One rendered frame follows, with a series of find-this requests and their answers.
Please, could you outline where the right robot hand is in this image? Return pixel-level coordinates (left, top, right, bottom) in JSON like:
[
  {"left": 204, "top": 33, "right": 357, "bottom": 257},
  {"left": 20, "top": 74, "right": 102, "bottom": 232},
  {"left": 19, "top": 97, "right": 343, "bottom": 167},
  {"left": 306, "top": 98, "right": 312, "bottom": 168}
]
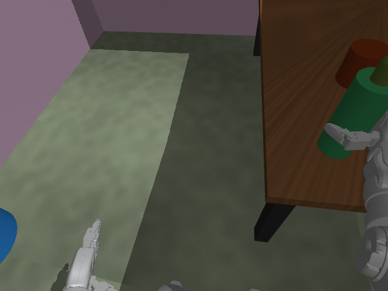
[{"left": 324, "top": 110, "right": 388, "bottom": 151}]

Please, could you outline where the right robot arm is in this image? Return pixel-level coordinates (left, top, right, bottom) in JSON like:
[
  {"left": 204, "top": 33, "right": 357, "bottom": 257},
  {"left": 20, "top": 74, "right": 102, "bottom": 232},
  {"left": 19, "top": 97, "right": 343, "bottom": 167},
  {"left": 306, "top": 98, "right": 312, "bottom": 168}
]
[{"left": 355, "top": 142, "right": 388, "bottom": 291}]

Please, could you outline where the table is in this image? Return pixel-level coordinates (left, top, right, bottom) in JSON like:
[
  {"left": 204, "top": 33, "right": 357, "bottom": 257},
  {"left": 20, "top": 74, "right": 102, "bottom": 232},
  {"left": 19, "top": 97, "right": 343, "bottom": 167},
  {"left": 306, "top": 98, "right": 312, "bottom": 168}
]
[{"left": 253, "top": 0, "right": 388, "bottom": 243}]

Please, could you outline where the left robot hand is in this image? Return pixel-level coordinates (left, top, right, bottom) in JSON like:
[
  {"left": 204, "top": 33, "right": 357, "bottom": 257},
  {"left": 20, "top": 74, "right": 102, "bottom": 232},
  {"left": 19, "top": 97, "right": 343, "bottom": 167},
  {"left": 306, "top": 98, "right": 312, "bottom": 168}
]
[{"left": 65, "top": 219, "right": 117, "bottom": 291}]

